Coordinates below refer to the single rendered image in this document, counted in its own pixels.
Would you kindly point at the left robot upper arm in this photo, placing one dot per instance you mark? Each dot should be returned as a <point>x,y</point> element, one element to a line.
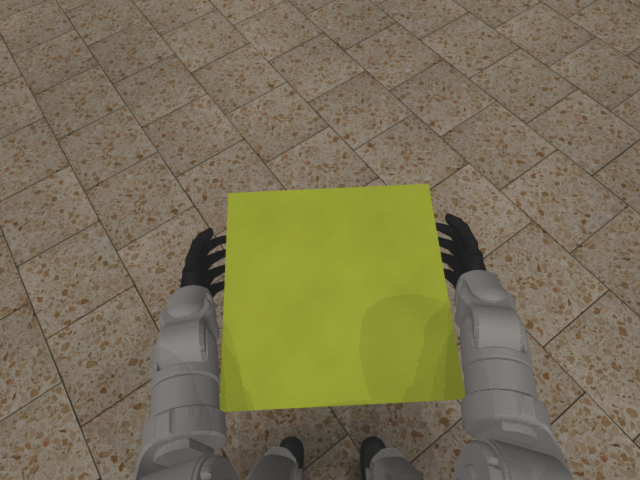
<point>204,467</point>

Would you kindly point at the carton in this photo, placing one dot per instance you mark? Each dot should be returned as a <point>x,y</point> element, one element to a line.
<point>335,297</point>

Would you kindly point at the right robot shin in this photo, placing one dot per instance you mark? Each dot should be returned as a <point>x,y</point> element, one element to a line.
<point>386,452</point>

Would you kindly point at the right robot upper arm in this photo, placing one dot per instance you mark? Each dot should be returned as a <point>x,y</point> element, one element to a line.
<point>489,459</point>

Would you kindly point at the left robot hand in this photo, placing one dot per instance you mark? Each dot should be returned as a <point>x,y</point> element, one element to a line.
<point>197,263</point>

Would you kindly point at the robot right forearm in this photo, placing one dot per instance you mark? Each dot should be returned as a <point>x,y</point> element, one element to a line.
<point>501,401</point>

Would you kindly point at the right robot hand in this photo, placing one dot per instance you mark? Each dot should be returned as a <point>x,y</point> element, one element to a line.
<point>464,247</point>

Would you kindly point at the robot right thigh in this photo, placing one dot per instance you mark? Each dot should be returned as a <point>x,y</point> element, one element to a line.
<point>392,468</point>

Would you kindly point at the robot left forearm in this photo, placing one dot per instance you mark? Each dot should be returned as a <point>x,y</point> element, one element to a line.
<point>185,417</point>

